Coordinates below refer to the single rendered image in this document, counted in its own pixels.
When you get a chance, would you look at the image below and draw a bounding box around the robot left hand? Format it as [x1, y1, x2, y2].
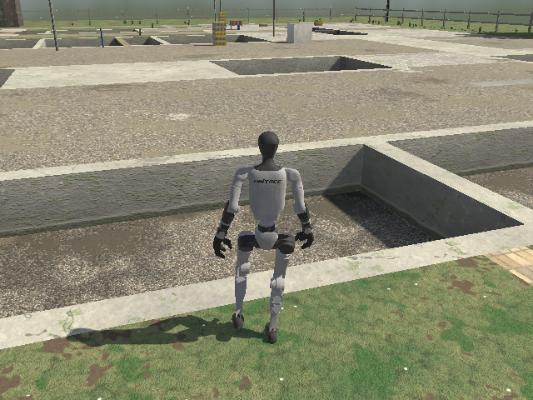
[213, 236, 232, 258]

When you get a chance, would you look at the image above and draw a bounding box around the left robot thigh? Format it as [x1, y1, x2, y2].
[237, 231, 255, 276]

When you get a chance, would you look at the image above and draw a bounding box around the robot right upper arm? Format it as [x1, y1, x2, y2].
[285, 167, 306, 214]

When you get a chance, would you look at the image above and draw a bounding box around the robot torso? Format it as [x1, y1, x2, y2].
[248, 164, 287, 250]

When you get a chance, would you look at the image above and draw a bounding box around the robot right forearm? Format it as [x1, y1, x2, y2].
[297, 201, 312, 234]

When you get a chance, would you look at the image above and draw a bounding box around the robot left forearm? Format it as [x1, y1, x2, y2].
[216, 200, 235, 239]

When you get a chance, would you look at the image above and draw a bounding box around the robot right hand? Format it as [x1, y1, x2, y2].
[295, 231, 314, 249]

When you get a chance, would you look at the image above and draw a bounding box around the robot left upper arm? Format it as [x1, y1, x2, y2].
[227, 167, 251, 213]

